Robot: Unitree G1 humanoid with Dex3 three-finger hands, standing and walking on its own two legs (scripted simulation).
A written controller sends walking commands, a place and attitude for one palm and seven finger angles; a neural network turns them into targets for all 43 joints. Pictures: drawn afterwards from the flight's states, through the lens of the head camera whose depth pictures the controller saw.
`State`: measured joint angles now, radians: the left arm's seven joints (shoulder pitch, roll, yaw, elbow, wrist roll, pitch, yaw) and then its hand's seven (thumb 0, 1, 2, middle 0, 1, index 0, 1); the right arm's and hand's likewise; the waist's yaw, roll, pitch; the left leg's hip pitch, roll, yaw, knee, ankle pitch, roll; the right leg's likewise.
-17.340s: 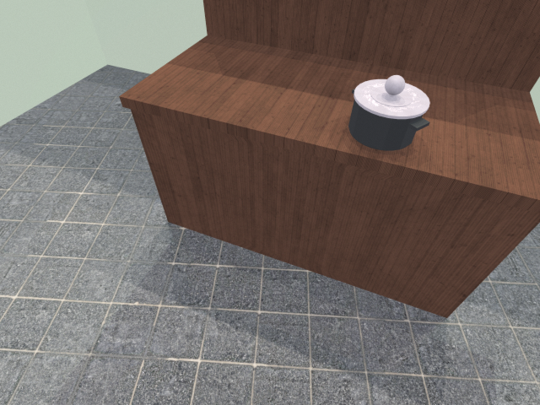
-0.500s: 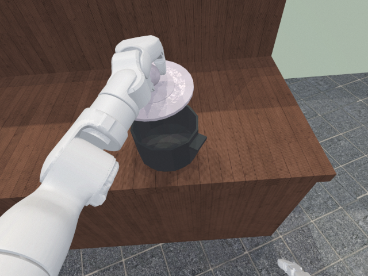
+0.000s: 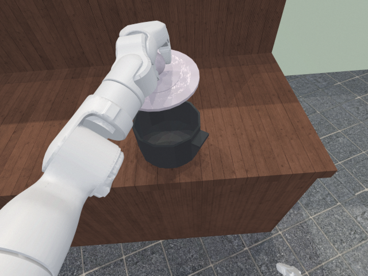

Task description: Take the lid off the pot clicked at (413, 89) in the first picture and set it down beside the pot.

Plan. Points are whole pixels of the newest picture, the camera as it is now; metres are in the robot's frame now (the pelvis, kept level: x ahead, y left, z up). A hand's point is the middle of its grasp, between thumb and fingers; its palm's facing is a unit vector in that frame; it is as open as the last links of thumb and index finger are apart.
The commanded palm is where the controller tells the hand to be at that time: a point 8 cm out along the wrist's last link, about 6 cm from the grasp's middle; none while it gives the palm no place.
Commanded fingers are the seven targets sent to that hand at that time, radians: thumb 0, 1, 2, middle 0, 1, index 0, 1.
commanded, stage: move the lid sideways beside the pot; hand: left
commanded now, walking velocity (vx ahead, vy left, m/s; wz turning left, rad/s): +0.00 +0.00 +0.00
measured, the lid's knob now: (153, 63) +0.51 +0.06 +0.20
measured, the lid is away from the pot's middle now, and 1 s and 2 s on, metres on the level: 0.01 0.14 0.26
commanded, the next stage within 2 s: none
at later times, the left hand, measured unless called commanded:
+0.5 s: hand (124, 64) +0.49 +0.11 +0.21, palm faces -0.23 -0.11 -0.97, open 7.9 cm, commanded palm +0.48 +0.12 +0.29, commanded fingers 0.00 0.58 1.04 -0.85 -1.01 -0.85 -1.00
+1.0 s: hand (89, 70) +0.48 +0.18 +0.22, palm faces -0.24 -0.08 -0.97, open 7.9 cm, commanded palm +0.47 +0.18 +0.29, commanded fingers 0.00 0.58 1.04 -0.85 -1.01 -0.85 -1.00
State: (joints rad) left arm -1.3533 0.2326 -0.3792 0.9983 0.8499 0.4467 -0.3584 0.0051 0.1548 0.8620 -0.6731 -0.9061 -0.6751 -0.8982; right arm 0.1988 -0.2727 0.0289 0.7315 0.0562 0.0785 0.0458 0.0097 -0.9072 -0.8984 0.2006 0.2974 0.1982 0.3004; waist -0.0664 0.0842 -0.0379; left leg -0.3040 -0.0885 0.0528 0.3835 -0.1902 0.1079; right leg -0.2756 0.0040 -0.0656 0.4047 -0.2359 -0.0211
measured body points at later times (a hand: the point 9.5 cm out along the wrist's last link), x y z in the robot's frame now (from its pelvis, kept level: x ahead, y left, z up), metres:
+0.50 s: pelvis +0.01 +0.00 +0.00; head +0.04 -0.03 +0.45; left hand +0.50 +0.11 +0.27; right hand +0.11 -0.26 -0.13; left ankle +0.00 +0.05 -0.74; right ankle -0.02 -0.11 -0.74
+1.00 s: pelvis +0.00 +0.01 +0.00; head +0.04 -0.01 +0.45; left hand +0.48 +0.18 +0.27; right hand +0.12 -0.24 -0.13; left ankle +0.00 +0.05 -0.74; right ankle -0.02 -0.11 -0.74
